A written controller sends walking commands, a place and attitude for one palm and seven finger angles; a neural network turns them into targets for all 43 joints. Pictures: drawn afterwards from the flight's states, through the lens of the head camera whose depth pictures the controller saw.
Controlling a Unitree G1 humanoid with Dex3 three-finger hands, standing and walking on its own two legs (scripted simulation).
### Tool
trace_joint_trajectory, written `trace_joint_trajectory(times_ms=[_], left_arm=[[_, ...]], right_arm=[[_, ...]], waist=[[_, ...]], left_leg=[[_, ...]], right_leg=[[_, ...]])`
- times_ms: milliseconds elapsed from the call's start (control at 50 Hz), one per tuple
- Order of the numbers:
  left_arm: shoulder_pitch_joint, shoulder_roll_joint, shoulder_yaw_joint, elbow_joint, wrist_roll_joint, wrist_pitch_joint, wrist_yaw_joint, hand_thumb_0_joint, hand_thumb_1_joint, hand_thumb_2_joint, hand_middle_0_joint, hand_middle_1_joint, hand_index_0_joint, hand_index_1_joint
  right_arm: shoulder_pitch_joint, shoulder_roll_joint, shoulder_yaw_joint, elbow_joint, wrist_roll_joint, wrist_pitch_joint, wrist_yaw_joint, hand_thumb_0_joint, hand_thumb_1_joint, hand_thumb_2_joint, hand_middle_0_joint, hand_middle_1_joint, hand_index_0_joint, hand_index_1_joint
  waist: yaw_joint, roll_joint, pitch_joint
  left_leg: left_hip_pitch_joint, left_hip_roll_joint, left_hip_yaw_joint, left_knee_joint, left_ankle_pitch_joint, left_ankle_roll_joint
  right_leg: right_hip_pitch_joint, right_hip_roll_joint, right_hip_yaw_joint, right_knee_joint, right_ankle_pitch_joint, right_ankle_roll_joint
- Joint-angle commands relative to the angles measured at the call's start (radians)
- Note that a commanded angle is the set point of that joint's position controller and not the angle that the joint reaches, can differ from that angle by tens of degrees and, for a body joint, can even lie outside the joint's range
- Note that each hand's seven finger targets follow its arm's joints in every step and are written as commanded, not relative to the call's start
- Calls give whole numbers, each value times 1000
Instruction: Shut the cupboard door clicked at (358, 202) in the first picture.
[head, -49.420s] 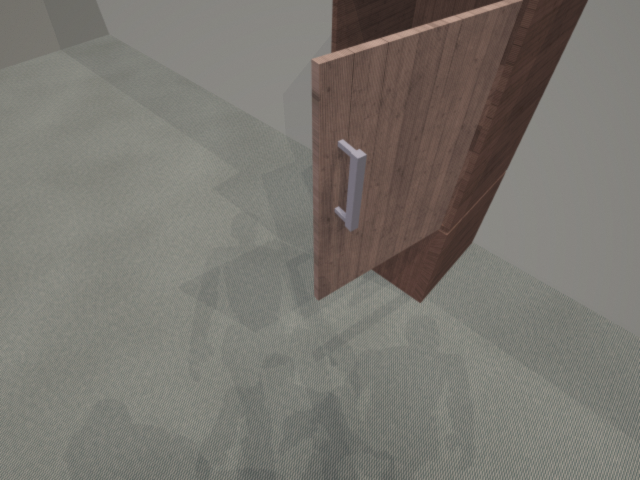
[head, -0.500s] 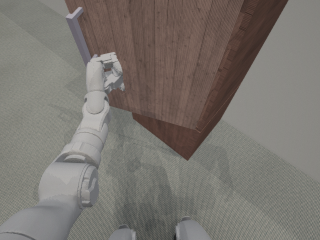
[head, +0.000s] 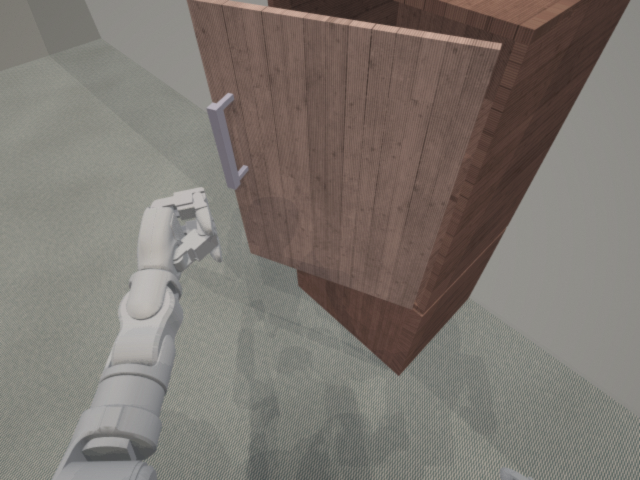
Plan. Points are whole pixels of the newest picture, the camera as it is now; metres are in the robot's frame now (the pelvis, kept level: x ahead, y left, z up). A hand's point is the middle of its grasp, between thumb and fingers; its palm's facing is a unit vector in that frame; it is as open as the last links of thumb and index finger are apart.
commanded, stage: draw the hand back to the body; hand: left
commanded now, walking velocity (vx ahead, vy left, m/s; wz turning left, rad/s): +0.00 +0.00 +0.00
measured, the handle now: (230, 143) +0.65 +0.17 +0.05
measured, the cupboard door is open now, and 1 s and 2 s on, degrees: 23 23 23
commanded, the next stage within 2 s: step back with the hand held close in 1.14 s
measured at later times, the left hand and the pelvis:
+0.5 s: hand (86, 306) +0.26 +0.23 +0.15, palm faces +0.31 -0.90 -0.32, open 4.1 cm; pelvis +0.01 +0.01 +0.03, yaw +1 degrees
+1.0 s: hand out of the picture +0.20 +0.28 +0.18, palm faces +0.50 -0.76 -0.42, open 7.2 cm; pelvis +0.02 +0.01 +0.03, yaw +1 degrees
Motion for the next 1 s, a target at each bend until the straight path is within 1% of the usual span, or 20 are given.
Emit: trace_joint_trajectory(times_ms=[0,40,60,80,100,120,180,220,300,360,460,560,620,660,700,720,740,780,840,980], left_arm=[[-269,124,5,-326,-39,-4,-30,0,900,900,-1217,-1410,-1217,-1410],[-238,145,18,-376,-49,24,-43,0,900,900,-1163,-1350,-1163,-1350],[-201,198,-28,-457,39,29,15,0,900,900,-1135,-1320,-1135,-1320],[-172,176,-26,-491,49,40,45,0,900,900,-1107,-1290,-1107,-1290],[-107,184,-19,-497,58,59,65,0,900,900,-1080,-1260,-1080,-1260],[-81,215,11,-531,67,68,80,0,900,900,-1053,-1230,-1053,-1230],[42,218,25,-590,73,96,96,0,900,900,-970,-1140,-970,-1140],[71,213,25,-656,81,105,102,0,900,900,-915,-1080,-915,-1080],[178,212,29,-765,86,120,112,0,900,900,-805,-960,-805,-960],[264,226,48,-827,91,125,120,0,900,900,-723,-870,-723,-870],[431,277,137,-904,89,128,131,0,900,900,-585,-720,-585,-720],[576,325,230,-987,89,121,139,0,900,900,-447,-570,-447,-570],[637,320,255,-1039,89,111,143,0,900,900,-365,-480,-365,-480],[703,357,306,-1050,87,106,148,0,900,900,-310,-420,-310,-420],[741,351,322,-1083,85,98,149,0,900,900,-255,-360,-255,-360],[764,362,344,-1086,83,96,152,0,900,900,-228,-330,-228,-330],[781,372,362,-1099,84,91,154,0,900,900,-200,-300,-200,-300],[760,319,306,-1067,86,93,149,0,900,900,-200,-300,-200,-300],[708,315,291,-1041,91,94,155,0,900,900,-200,-300,-200,-300],[713,354,325,-1089,96,84,164,0,900,900,-200,-300,-200,-300]], right_arm=[[-107,-101,-21,-161,14,-73,-20,0,-900,-900,200,300,200,300],[-139,-101,-13,-172,18,-82,-27,0,-900,-900,200,300,200,300],[-158,-86,-22,-181,13,-61,-43,0,-900,-900,200,300,200,300],[-181,-72,-14,-192,10,-53,-53,0,-900,-900,200,300,200,300],[-191,-76,-11,-186,5,-47,-58,0,-900,-900,200,300,200,300],[-203,-75,-5,-190,6,-40,-63,0,-900,-900,200,300,200,300],[-233,-64,8,-197,2,-27,-74,0,-900,-900,200,300,200,300],[-250,-58,16,-195,-2,-28,-75,0,-900,-900,200,300,200,300],[-263,-55,25,-193,-11,-43,-73,0,-900,-900,200,300,200,300],[-267,-59,25,-189,-19,-58,-73,0,-900,-900,200,300,200,300],[-271,-61,21,-180,-29,-73,-70,0,-900,-900,200,300,200,300],[-276,-60,12,-173,-34,-89,-68,0,-900,-900,200,300,200,300],[-275,-52,9,-171,-31,-100,-64,0,-900,-900,200,300,200,300],[-273,-58,2,-163,-32,-110,-65,0,-900,-900,200,300,200,300],[-269,-53,0,-165,-29,-117,-65,0,-900,-900,200,300,200,300],[-267,-52,-3,-166,-29,-121,-65,0,-900,-900,200,300,200,300],[-263,-54,-6,-164,-29,-125,-66,0,-900,-900,200,300,200,300],[-260,-59,-6,-153,-28,-132,-67,0,-900,-900,200,300,200,300],[-251,-69,-12,-145,-29,-140,-74,0,-900,-900,200,300,200,300],[-267,-61,-7,-146,-34,-156,-82,0,-900,-900,200,300,200,300]], waist=[[18,-31,-227],[29,-27,-206],[28,-51,-198],[22,-67,-175],[34,-52,-151],[38,-78,-150],[51,-89,-126],[50,-23,-95],[57,34,-61],[64,16,-54],[85,-8,-57],[101,5,-48],[100,12,-30],[108,5,-16],[107,26,-14],[110,6,-4],[110,7,-9],[95,4,45],[87,-23,64],[108,19,-1]], left_leg=[[154,-42,20,-143,180,35],[166,-43,15,-160,166,33],[208,-48,25,-205,186,36],[224,-48,27,-221,184,40],[230,-44,24,-237,191,38],[244,-43,26,-252,203,39],[285,-37,30,-295,244,42],[317,-37,32,-321,255,36],[362,-33,29,-363,294,30],[384,-30,24,-382,330,30],[391,-32,25,-392,375,29],[386,-31,32,-385,419,28],[380,-29,32,-384,419,23],[366,-28,33,-384,408,25],[370,-26,36,-381,417,24],[366,-25,37,-381,408,25],[367,-25,38,-381,406,25],[355,-24,42,-386,380,27],[358,-26,39,-391,321,33],[370,-34,40,-389,333,35]], right_leg=[[182,22,-32,-120,242,-10],[193,19,-32,-133,219,-11],[229,0,10,-189,218,-12],[232,1,6,-211,206,-4],[261,-2,2,-218,213,-6],[279,-1,-3,-234,222,-5],[340,-5,-8,-271,258,-2],[347,-3,-14,-294,261,-4],[382,-1,-25,-328,281,-8],[409,3,-32,-345,300,-8],[451,0,-36,-354,339,-4],[462,-3,-37,-354,373,1],[447,-3,-44,-347,355,3],[448,-3,-41,-355,344,3],[440,-6,-44,-347,343,5],[433,-4,-44,-349,338,7],[432,-2,-43,-348,332,6],[399,-7,-42,-358,310,9],[369,-4,-43,-370,250,12],[421,-10,-36,-359,266,6]])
